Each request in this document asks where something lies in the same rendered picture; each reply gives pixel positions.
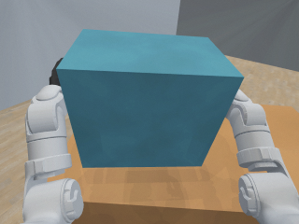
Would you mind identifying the robot left upper arm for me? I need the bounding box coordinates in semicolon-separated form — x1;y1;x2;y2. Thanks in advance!
20;178;84;224

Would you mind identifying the left robot forearm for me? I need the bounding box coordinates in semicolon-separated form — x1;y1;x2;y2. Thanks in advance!
22;85;72;222

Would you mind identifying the right robot forearm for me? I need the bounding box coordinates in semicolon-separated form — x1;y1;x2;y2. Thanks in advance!
225;89;299;202

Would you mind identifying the robot right upper arm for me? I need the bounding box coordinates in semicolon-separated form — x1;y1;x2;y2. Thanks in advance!
238;172;299;224

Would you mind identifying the carton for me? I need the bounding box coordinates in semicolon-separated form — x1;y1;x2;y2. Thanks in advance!
56;29;244;168

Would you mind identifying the robot left hand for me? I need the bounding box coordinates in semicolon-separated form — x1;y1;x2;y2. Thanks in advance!
49;58;63;87

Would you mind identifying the pedestal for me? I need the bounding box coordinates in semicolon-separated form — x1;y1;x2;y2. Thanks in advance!
47;105;299;224

